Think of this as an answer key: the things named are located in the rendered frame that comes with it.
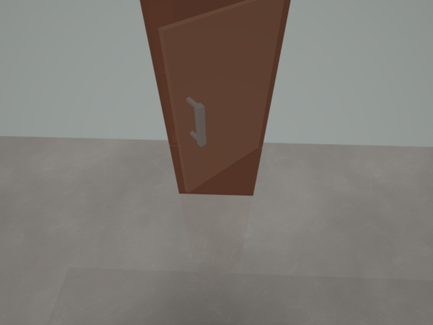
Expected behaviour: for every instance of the cupboard door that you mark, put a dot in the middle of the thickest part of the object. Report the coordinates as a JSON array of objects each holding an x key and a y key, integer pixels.
[{"x": 222, "y": 59}]

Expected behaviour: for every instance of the handle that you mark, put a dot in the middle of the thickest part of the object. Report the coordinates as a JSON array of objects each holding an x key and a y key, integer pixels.
[{"x": 200, "y": 134}]

